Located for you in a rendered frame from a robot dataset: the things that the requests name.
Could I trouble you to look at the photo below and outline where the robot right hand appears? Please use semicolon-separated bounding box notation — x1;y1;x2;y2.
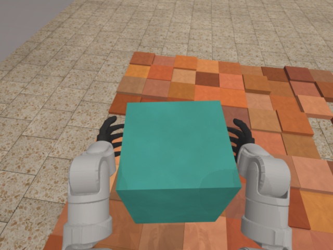
227;119;255;163

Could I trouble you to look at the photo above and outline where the right robot forearm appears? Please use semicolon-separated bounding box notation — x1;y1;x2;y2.
237;143;292;250

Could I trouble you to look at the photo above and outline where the left robot forearm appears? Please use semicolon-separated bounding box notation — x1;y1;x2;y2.
62;141;116;250

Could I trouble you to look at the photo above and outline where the robot left hand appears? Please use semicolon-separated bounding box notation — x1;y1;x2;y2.
97;116;124;157

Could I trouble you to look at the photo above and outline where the carton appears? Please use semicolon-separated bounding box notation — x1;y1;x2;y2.
116;101;242;224

